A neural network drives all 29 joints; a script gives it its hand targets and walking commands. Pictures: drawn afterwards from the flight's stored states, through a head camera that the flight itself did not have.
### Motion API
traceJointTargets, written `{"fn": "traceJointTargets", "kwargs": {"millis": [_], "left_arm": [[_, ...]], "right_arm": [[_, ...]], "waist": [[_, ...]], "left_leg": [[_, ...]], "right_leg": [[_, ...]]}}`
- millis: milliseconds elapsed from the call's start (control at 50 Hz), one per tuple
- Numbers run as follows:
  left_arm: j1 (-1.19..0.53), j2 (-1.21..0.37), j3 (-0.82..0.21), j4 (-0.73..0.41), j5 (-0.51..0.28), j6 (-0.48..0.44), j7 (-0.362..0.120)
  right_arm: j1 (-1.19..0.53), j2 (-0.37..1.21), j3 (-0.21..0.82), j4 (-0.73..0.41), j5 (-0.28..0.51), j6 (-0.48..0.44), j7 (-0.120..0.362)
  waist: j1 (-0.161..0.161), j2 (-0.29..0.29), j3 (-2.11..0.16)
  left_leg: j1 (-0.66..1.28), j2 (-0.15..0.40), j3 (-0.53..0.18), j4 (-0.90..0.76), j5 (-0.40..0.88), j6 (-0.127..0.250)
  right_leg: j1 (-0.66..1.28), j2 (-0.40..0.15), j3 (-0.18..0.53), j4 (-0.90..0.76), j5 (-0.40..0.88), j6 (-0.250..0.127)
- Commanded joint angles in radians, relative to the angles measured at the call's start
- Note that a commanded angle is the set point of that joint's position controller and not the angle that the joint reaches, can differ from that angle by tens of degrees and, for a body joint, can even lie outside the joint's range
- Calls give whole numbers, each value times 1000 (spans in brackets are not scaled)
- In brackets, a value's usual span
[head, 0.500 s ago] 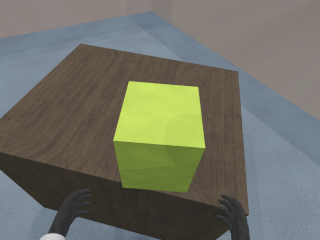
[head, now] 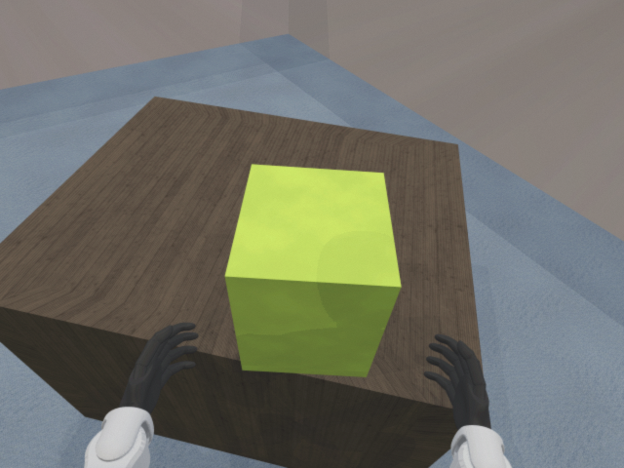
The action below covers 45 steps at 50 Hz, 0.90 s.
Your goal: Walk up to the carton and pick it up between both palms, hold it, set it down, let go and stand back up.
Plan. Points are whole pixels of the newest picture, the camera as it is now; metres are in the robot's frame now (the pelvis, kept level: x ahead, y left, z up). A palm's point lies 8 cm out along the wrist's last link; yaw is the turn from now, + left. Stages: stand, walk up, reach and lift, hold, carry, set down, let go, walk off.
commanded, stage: reach and lift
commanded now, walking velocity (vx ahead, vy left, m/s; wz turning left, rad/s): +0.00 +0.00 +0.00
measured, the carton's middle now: (310, 274) +0.39 +0.03 +0.00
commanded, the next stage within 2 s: none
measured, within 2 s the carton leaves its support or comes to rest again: neither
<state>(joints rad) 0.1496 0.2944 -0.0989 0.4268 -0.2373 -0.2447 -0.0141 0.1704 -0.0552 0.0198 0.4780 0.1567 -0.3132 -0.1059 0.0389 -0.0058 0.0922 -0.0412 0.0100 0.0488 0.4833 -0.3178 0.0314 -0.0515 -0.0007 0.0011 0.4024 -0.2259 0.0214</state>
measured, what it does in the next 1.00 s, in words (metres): stands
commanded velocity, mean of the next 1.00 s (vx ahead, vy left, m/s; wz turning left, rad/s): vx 0.00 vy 0.00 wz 0.00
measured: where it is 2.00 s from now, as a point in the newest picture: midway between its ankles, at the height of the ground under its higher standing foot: outside the picture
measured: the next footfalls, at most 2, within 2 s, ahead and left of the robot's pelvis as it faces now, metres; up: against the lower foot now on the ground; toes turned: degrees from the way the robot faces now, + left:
none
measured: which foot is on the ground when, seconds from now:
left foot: down 0.00-1.00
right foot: down 0.00-1.00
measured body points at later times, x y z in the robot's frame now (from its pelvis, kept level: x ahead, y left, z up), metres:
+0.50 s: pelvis -0.01 -0.01 +0.00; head +0.00 +0.00 +0.45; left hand +0.30 +0.22 +0.05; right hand +0.29 -0.18 +0.05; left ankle -0.02 +0.09 -0.74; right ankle +0.00 -0.14 -0.74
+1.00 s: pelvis -0.02 -0.01 +0.00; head +0.00 +0.00 +0.45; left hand +0.37 +0.22 +0.11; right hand +0.36 -0.19 +0.10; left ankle -0.02 +0.09 -0.74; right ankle +0.00 -0.14 -0.74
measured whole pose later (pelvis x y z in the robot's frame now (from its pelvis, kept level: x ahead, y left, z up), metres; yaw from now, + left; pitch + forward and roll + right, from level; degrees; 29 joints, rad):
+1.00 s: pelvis -0.02 -0.01 +0.00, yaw +1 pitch +0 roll -1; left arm -0.55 0.37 0.07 0.49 -0.26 0.32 -0.04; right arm -0.45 -0.13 -0.06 0.40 0.24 0.24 -0.21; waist -0.01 -0.01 0.05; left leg -0.20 0.01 0.03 0.43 -0.23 0.02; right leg -0.20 0.01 -0.01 0.35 -0.15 0.01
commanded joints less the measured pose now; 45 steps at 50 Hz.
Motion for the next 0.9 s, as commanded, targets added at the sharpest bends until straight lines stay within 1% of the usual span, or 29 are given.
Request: {"fn": "traceJointTargets", "kwargs": {"millis": [0,80,200,260,340,620,740,880], "left_arm": [[-249,133,80,-223,-14,10,-4],[-314,140,94,-251,-29,88,-14],[-420,156,133,-327,-37,214,-23],[-478,160,154,-350,-34,269,-26],[-560,168,175,-350,-30,315,-31],[-858,219,230,-296,-22,435,-36],[-982,238,241,-250,-20,478,-36],[-1129,259,239,-178,-20,507,-32]], "right_arm": [[-213,-79,-20,-253,2,19,-18],[-266,-81,-26,-317,5,100,-40],[-343,-89,-38,-416,19,218,-67],[-385,-93,-46,-444,25,265,-75],[-448,-98,-51,-458,30,309,-84],[-731,-143,-73,-434,62,410,-106],[-854,-165,-87,-395,73,451,-109],[-997,-188,-106,-331,78,491,-107]], "waist": [[-9,90,-163],[-6,73,-179],[-6,60,-234],[-11,57,-263],[-17,55,-306],[-32,66,-474],[-40,67,-527],[-53,69,-582]], "left_leg": [[-114,20,-33,-134,347,-83],[-101,20,-31,-140,356,-75],[-77,18,-25,-136,400,-74],[-76,17,-22,-135,408,-72],[-85,13,-19,-133,402,-67],[-100,2,-3,-112,432,-62],[-96,1,0,-107,432,-59],[-90,0,-4,-101,431,-57]], "right_leg": [[105,5,46,-50,154,-91],[102,2,46,-63,160,-83],[107,3,39,-73,193,-66],[112,2,36,-73,210,-59],[125,0,35,-66,232,-50],[146,11,23,-37,307,-30],[134,18,17,-37,304,-29],[117,24,9,-39,297,-32]]}}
